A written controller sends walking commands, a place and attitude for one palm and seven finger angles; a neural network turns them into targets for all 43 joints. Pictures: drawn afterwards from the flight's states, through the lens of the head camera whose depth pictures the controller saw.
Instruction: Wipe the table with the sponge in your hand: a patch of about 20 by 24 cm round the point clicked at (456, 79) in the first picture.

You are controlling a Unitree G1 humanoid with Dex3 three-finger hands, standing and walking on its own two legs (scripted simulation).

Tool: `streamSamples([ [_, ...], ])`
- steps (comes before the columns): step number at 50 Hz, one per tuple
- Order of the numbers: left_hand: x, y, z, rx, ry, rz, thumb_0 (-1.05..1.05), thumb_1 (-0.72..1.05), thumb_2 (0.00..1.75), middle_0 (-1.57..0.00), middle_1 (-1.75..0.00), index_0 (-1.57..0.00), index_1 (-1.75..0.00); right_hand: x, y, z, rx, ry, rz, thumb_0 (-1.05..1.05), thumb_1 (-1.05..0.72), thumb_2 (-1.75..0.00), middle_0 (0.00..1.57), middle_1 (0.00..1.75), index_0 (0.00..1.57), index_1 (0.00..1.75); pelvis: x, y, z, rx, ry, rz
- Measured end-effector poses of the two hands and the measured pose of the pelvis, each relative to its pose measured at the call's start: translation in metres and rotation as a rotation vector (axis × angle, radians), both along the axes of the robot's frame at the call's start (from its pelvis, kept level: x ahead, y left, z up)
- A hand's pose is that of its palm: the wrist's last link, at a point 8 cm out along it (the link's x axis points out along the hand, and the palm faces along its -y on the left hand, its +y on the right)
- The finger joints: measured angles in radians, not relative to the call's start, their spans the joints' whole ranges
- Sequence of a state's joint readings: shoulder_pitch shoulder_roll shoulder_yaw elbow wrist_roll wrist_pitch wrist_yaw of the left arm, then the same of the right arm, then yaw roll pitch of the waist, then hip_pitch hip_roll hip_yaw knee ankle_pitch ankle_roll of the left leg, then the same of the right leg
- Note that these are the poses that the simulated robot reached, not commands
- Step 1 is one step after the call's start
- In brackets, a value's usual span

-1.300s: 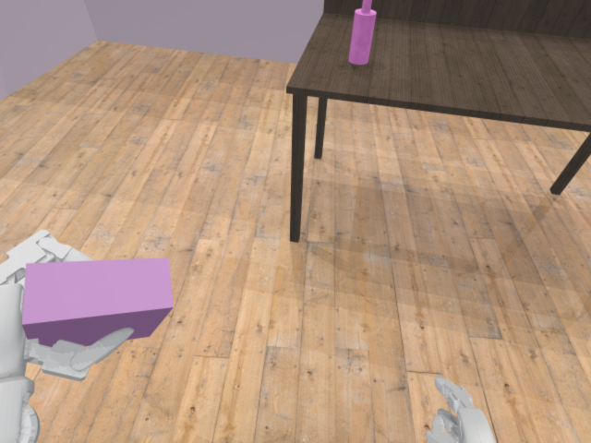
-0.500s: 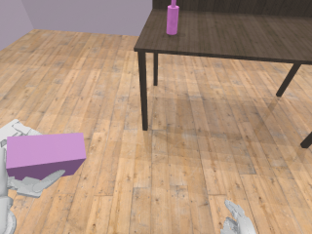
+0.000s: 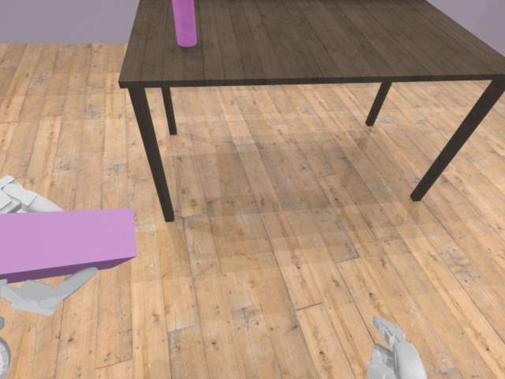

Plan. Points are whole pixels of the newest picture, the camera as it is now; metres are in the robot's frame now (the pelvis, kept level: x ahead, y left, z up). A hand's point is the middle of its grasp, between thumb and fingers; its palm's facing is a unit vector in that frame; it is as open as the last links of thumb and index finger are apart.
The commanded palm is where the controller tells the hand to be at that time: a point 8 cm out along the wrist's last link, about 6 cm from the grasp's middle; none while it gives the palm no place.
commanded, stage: walk to a spot facing it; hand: left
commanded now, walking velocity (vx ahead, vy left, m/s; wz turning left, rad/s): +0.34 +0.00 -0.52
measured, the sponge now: (84, 245) +0.22 +0.22 +0.16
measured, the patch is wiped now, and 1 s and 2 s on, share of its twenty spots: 0.00 0.00 0.00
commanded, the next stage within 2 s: take the last steps up to it in 0.66 s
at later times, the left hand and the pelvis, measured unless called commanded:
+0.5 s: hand (228, 133) +0.42 +0.09 +0.18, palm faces +0.13 -0.83 -0.54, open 9.5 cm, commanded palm +0.36 +0.16 +0.19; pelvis +0.14 -0.07 -0.01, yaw -13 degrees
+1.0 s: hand (237, 70) +0.57 +0.09 +0.20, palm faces +0.21 -0.90 -0.38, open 9.5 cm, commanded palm +0.51 +0.15 +0.19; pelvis +0.29 -0.09 +0.01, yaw -13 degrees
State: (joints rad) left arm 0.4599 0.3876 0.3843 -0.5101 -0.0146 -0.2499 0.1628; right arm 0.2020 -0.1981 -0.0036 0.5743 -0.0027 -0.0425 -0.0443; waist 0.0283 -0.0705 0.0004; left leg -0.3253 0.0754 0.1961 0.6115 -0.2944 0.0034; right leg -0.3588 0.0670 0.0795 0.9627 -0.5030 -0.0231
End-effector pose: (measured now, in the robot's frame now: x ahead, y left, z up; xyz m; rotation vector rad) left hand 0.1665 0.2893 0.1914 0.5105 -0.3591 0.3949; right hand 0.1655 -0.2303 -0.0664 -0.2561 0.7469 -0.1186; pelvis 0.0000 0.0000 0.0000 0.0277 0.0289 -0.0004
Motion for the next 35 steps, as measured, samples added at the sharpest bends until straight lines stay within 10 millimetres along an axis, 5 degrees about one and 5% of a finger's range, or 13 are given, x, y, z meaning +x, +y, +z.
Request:
streamSamples([
  [5, 0.055, -0.014, 0.005, -0.01, 0.022, -0.091, 0.0, -0.44, 0.98, -0.82, -1.33, -0.82, -1.33, 0.012, 0.021, 0.005, 0.078, -0.027, -0.037, 0.01, -0.9, -0.9, 0.2, 0.3, 0.2, 0.3, 0.026, 0.002, 0.009, -0.037, -0.011, -0.066],
  [10, 0.105, -0.045, 0.019, 0.034, 0.015, -0.192, 0.0, -0.44, 0.98, -0.82, -1.33, -0.82, -1.33, 0.015, 0.017, 0.0, 0.118, 0.023, -0.085, 0.01, -0.9, -0.9, 0.2, 0.3, 0.21, 0.3, 0.057, -0.008, 0.016, -0.063, -0.009, -0.119],
  [15, 0.158, -0.075, 0.017, 0.118, 0.068, -0.226, 0.0, -0.44, 0.98, -0.82, -1.33, -0.82, -1.33, 0.022, -0.017, -0.02, 0.133, 0.084, -0.169, 0.01, -0.9, -0.9, 0.21, 0.3, 0.21, 0.3, 0.093, -0.033, 0.009, -0.073, 0.003, -0.156],
  [21, 0.207, -0.128, -0.002, 0.142, 0.077, -0.269, 0.0, -0.44, 0.98, -0.82, -1.33, -0.82, -1.33, 0.049, -0.081, -0.054, 0.104, 0.137, -0.228, 0.01, -0.9, -0.9, 0.2, 0.3, 0.21, 0.3, 0.126, -0.066, -0.015, -0.046, -0.022, -0.196],
  [28, 0.239, -0.166, 0.027, 0.19, 0.047, -0.379, 0.0, -0.44, 0.98, -0.82, -1.33, -0.82, -1.33, 0.089, -0.129, -0.024, 0.044, 0.083, -0.305, 0.02, -0.91, -0.9, 0.2, 0.3, 0.2, 0.3, 0.162, -0.081, 0.0, -0.033, -0.016, -0.235],
  [35, 0.277, -0.147, 0.038, 0.146, 0.01, -0.286, 0.0, -0.44, 0.98, -0.82, -1.33, -0.82, -1.33, 0.129, -0.139, -0.003, 0.017, 0.045, -0.33, 0.01, -0.91, -0.9, 0.2, 0.3, 0.2, 0.3, 0.215, -0.09, 0.01, -0.019, -0.021, -0.233],
])
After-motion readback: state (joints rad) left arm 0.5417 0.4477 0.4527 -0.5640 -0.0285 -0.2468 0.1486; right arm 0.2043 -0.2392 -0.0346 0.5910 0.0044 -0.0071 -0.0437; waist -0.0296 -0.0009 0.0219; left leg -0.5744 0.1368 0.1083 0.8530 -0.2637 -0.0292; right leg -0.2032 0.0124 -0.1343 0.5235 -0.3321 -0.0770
